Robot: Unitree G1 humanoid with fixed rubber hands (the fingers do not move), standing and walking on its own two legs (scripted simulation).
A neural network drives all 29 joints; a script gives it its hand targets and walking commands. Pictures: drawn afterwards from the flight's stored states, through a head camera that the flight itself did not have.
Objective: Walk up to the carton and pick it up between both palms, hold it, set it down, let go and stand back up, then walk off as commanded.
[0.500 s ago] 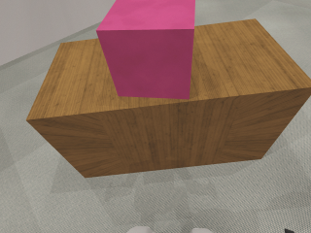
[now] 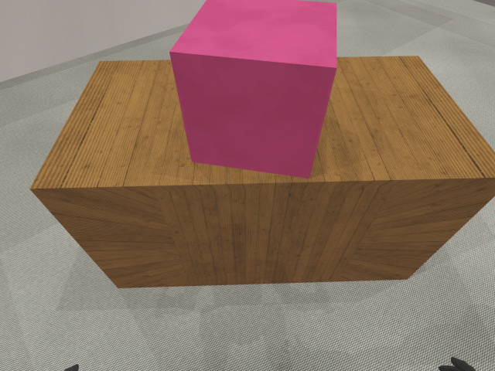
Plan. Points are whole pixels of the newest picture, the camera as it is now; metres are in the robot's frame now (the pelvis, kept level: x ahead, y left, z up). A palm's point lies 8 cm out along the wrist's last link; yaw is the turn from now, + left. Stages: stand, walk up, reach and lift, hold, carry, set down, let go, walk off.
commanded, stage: walk off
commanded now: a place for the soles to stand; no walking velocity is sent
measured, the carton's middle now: (260, 86) +0.73 -0.03 +0.05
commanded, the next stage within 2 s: stand in 0.02 s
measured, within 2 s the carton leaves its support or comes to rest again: neither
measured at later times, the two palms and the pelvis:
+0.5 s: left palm out of the picture +0.11 +0.32 -0.09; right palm out of the picture +0.10 -0.31 -0.07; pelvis +0.00 +0.01 +0.00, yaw +0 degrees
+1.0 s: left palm out of the picture +0.11 +0.31 -0.08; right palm out of the picture +0.08 -0.32 -0.08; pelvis -0.01 +0.00 +0.00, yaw +0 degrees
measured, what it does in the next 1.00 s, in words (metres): stands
